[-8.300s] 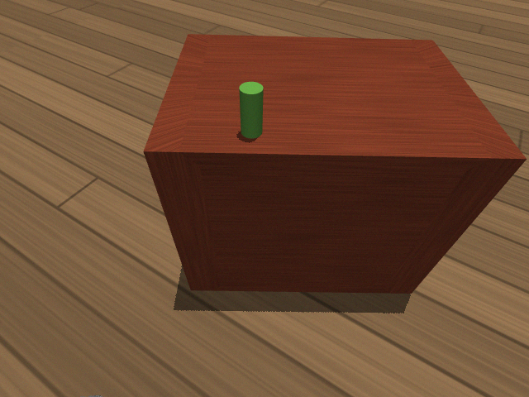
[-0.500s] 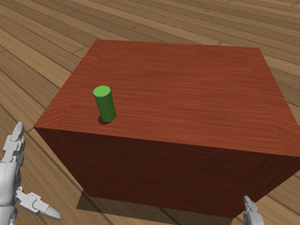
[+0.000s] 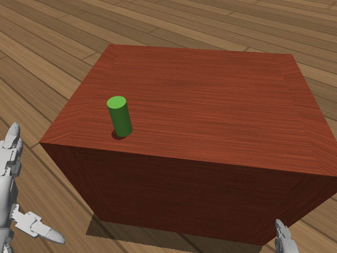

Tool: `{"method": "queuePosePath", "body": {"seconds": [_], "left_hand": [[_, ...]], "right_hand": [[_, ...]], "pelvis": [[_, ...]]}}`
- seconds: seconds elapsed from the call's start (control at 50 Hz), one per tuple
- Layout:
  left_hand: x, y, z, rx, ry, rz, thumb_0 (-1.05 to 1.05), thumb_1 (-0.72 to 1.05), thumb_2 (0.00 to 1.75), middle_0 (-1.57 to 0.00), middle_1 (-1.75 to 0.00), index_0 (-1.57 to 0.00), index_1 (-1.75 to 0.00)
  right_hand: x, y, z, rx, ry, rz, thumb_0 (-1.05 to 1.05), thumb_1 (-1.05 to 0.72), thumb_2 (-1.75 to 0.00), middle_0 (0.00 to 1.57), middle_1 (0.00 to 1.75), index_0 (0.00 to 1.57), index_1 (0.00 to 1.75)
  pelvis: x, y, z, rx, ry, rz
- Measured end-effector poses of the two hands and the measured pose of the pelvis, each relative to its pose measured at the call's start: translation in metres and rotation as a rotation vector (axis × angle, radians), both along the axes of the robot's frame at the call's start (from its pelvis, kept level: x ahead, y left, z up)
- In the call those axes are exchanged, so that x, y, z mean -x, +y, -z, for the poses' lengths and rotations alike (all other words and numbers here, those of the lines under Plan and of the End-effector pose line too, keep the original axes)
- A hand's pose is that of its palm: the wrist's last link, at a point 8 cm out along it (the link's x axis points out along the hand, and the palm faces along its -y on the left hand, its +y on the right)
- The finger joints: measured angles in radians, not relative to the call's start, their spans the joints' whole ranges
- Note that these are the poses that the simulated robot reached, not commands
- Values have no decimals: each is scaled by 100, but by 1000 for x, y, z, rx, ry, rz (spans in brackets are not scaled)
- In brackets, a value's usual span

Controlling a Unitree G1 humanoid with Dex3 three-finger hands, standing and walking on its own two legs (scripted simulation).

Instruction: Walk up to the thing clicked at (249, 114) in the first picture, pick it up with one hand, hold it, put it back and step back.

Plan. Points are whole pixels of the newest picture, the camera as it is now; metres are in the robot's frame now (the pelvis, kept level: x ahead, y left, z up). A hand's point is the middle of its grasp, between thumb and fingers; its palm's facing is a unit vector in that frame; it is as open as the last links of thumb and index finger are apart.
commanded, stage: go down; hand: left
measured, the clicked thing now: (120, 117) +0.47 +0.19 +0.03
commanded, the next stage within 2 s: none
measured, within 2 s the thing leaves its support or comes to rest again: neither
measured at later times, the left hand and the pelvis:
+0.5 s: hand (37, 133) +0.30 +0.30 +0.15, palm faces +0.19 -0.97 -0.17, open 17.7 cm; pelvis +0.01 +0.00 +0.00, yaw +0 degrees
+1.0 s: hand (29, 122) +0.32 +0.33 +0.16, palm faces +0.14 -0.99 +0.00, open 17.7 cm; pelvis +0.01 +0.00 +0.00, yaw +1 degrees
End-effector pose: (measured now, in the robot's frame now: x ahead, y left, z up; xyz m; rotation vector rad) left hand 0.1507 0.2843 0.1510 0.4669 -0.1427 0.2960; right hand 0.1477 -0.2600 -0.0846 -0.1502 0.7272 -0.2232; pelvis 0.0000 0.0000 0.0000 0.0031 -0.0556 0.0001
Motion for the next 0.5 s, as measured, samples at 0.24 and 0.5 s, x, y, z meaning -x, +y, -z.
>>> {"method": "queuePosePath", "body": {"seconds": [0.24, 0.5], "left_hand": [[-26, 21, -4, 60, -80, -5, -1, -61, 6, -6, -6, -5, -7], [-114, 64, -10, 279, 23, 122, -1, -59, 7, -4, -5, -4, -6]], "right_hand": [[-7, 8, 5, -13, 4, -16, -1, 49, -6, 5, 5, 6, 5], [-8, 14, 4, 9, 8, 10, -1, 50, -6, 5, 5, 6, 5]], "pelvis": [[0, -2, 5, 0, 14, -15], [-6, -1, 3, 3, 58, -8]]}}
